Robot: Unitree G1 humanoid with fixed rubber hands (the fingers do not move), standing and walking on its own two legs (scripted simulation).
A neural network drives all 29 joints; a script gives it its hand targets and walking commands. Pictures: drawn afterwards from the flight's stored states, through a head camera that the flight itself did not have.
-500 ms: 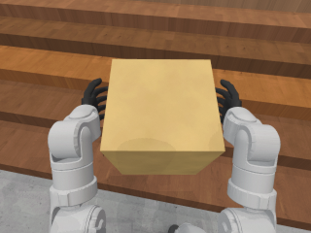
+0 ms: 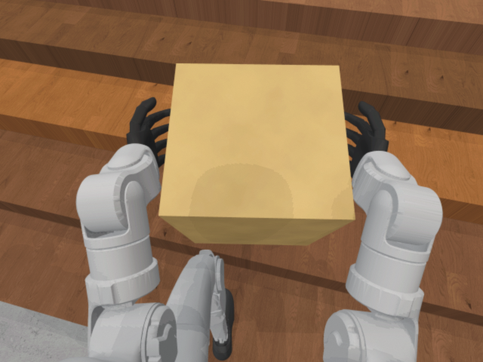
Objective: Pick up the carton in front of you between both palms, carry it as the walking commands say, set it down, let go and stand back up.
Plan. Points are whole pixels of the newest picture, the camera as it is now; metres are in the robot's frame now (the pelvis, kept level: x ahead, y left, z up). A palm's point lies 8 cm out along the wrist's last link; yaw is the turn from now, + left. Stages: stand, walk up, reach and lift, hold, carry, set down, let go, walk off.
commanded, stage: carry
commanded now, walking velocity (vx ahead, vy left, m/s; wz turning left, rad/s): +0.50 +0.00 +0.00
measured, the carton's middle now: (253, 170) +0.37 +0.03 +0.07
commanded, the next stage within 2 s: none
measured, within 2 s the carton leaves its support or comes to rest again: neither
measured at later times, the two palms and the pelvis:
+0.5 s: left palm out of the picture +0.67 +0.22 +0.30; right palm out of the picture +0.68 -0.08 +0.33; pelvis +0.33 +0.06 +0.13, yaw +2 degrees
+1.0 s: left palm out of the picture +1.01 +0.29 +0.43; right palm out of the picture +1.04 +0.00 +0.41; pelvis +0.66 +0.11 +0.25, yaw +2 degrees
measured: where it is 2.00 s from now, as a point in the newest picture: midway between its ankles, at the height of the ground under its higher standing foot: (237, 33)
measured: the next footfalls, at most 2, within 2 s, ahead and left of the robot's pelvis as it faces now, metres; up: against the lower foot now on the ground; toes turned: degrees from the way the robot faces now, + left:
left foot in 0.04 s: +0.29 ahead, +0.08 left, +0.12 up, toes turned +5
right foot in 0.62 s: +0.60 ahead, +0.01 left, +0.23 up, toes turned -2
